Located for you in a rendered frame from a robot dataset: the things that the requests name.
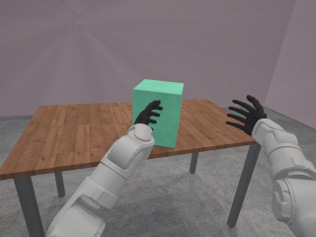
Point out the left robot forearm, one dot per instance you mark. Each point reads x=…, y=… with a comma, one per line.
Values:
x=103, y=186

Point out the left robot upper arm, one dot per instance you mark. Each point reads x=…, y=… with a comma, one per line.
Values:
x=79, y=221

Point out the right robot upper arm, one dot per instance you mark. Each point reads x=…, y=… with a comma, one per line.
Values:
x=294, y=203

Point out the carton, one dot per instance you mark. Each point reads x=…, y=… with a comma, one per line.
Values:
x=170, y=95

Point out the right robot forearm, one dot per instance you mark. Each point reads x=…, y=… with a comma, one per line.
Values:
x=283, y=153

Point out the robot left hand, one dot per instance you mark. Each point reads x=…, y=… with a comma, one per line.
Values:
x=144, y=116

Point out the robot right hand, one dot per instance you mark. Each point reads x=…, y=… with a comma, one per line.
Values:
x=251, y=117

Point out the table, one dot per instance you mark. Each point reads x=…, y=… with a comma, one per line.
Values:
x=63, y=138

